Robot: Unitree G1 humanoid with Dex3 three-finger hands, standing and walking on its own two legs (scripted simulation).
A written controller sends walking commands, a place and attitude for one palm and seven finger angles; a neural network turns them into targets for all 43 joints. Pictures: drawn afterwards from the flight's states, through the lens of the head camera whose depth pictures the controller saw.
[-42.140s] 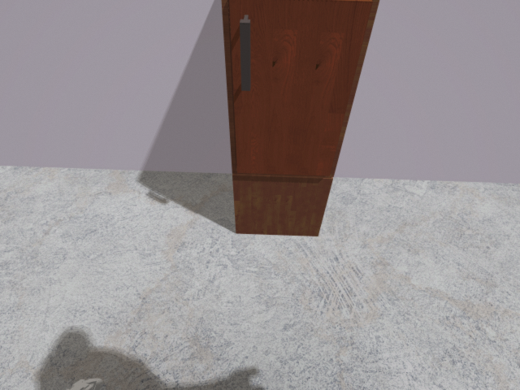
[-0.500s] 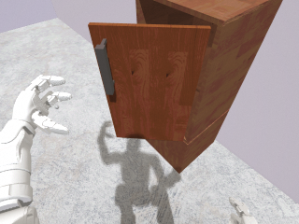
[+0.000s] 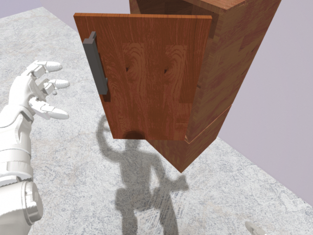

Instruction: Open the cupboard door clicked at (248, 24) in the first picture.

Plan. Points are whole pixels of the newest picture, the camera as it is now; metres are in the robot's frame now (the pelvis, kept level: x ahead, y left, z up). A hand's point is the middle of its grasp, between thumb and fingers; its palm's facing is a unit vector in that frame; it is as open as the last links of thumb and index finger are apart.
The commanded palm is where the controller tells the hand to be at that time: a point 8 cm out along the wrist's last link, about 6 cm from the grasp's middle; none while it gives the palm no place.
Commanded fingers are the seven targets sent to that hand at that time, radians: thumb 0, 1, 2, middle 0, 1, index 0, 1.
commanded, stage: move the hooked fingers beside the handle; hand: left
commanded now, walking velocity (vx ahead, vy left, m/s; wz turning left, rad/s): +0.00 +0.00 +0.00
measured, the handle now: (98, 64) +0.56 +0.18 +0.13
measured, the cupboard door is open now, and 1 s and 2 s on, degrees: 45 45 45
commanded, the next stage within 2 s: slide the fingers in behind the handle in 1.78 s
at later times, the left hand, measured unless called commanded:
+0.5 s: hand (67, 76) +0.48 +0.25 +0.15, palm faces -0.01 -1.00 -0.01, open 14.0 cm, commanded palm +0.46 +0.30 +0.14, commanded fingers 0.00 -0.50 0.30 -0.30 -1.20 -0.30 -1.20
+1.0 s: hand (67, 73) +0.50 +0.26 +0.14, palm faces -0.01 -1.00 +0.01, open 14.0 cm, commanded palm +0.47 +0.30 +0.13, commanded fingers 0.00 -0.50 0.30 -0.30 -1.20 -0.30 -1.20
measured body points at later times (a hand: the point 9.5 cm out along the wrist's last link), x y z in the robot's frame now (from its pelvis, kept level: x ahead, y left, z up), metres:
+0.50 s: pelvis +0.00 +0.01 -0.01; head +0.07 +0.01 +0.44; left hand +0.47 +0.30 +0.15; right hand +0.01 -0.27 -0.12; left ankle -0.04 +0.10 -0.73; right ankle +0.03 -0.11 -0.73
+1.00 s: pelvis +0.02 +0.02 -0.01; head +0.10 +0.03 +0.43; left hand +0.50 +0.31 +0.14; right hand +0.01 -0.25 -0.12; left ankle -0.04 +0.10 -0.73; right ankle +0.03 -0.11 -0.73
